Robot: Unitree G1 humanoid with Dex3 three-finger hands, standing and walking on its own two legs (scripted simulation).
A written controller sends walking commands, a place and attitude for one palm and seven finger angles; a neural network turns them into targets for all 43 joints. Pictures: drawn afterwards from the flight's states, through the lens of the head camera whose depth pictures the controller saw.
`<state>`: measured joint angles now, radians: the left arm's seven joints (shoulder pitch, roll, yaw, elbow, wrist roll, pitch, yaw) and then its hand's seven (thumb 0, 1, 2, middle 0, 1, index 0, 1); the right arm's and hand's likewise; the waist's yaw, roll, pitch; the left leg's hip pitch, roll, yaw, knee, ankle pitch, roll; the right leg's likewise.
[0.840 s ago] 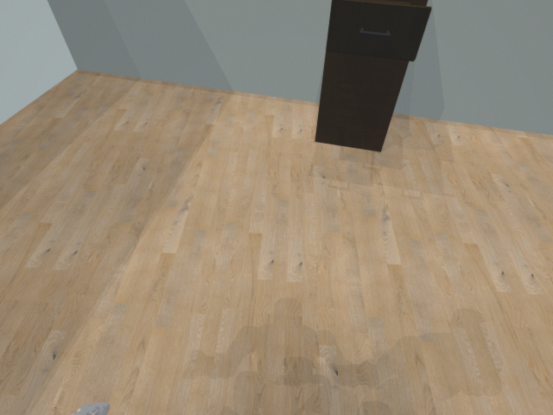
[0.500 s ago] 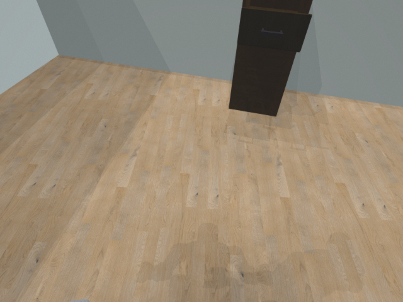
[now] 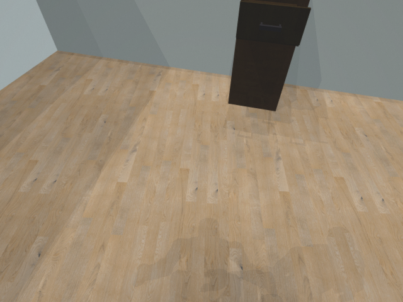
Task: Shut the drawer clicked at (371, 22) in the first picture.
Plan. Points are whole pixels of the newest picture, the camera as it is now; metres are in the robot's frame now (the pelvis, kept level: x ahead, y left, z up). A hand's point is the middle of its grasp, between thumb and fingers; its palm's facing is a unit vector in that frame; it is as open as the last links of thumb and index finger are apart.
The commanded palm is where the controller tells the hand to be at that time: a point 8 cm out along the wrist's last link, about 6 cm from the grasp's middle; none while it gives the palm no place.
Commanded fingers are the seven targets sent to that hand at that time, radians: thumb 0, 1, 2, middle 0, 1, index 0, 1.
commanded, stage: look at it before walking up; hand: left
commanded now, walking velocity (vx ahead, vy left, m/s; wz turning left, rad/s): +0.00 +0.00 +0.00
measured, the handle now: (270, 26) +1.39 -0.28 -0.01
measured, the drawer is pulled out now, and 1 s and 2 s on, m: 0.30 0.30 0.30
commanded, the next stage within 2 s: walk to a spot facing it in 0.60 s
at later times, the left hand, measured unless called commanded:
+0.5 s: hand out of the picture +0.08 +0.25 -0.16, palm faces -0.03 -0.94 -0.33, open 7.4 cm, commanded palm none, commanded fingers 0.00 0.90 0.90 -0.20 -0.30 -0.20 -0.30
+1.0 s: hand out of the picture +0.07 +0.19 -0.18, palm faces -0.11 -0.97 -0.24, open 7.4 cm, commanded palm none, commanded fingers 0.00 0.90 0.90 -0.20 -0.30 -0.20 -0.30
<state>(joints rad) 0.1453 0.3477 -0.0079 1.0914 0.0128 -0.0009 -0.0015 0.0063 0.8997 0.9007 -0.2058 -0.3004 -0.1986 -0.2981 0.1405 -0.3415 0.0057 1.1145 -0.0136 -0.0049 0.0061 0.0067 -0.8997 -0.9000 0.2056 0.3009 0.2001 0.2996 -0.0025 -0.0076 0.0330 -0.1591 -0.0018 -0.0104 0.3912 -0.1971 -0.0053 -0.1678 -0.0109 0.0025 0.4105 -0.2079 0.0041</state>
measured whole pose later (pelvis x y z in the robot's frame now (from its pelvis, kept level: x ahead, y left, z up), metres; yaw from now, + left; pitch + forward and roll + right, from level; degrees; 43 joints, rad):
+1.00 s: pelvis +0.04 -0.02 -0.01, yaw -8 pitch -1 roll +1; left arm 0.32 0.25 0.03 1.04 0.03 0.03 -0.04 0.01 0.90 0.90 -0.20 -0.30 -0.20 -0.30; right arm 0.25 -0.25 -0.02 1.05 -0.02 -0.01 0.00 0.00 -0.90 -0.90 0.21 0.30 0.20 0.30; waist 0.02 0.00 0.01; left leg -0.15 0.06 0.11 0.53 -0.37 -0.02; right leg -0.29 0.01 -0.01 0.68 -0.44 -0.02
